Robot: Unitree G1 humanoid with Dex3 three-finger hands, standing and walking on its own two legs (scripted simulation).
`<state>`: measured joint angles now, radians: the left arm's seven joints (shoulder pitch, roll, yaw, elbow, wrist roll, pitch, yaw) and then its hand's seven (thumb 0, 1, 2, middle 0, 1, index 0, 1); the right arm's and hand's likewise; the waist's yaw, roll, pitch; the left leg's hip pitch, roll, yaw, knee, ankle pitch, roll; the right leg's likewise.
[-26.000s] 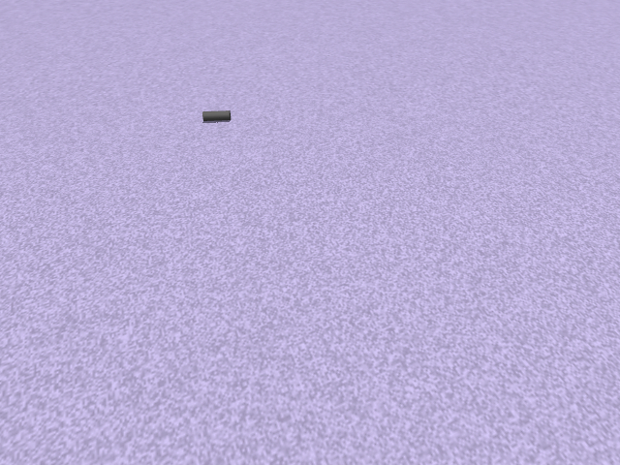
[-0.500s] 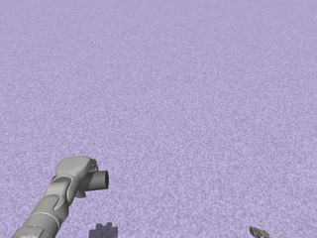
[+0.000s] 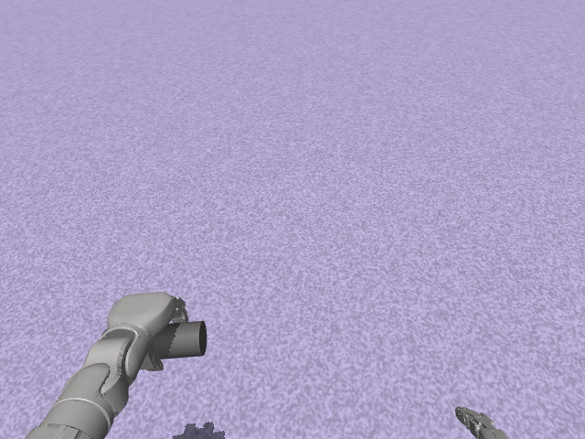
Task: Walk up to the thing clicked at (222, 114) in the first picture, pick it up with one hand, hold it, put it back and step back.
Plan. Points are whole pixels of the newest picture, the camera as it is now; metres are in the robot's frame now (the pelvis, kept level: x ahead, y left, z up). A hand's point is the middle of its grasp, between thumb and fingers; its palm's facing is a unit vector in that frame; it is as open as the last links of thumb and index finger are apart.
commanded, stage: hold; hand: left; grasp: from above
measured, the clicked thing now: (155, 341) +0.30 +0.23 -0.08
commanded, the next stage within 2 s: crouch in 0.94 s
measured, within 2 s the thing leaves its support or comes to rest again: neither
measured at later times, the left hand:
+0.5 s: hand (149, 340) +0.28 +0.22 -0.04, palm faces -0.46 -0.04 -0.89, open 8.4 cm
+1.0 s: hand (148, 333) +0.29 +0.22 -0.04, palm faces -0.45 -0.04 -0.89, open 8.4 cm
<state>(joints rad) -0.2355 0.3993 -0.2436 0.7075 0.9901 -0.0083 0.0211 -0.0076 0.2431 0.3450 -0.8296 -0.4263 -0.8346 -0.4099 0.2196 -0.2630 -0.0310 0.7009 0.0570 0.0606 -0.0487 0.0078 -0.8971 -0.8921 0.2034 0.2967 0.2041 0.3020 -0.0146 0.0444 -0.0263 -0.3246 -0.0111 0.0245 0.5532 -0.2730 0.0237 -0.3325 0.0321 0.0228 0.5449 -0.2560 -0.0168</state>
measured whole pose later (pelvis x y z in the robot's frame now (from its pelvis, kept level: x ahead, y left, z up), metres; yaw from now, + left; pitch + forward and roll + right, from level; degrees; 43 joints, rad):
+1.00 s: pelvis +0.00 +0.00 +0.01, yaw +0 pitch +1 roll +0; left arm -0.25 0.41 -0.24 0.67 0.99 0.01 0.00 -0.01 0.22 0.40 -0.79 -0.51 -0.80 -0.49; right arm 0.19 -0.26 -0.03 0.71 0.06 0.07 -0.06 0.01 -0.90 -0.89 0.20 0.30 0.20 0.30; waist 0.00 0.05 -0.01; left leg -0.25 -0.01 0.02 0.48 -0.24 0.02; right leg -0.26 0.03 0.02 0.48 -0.23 -0.02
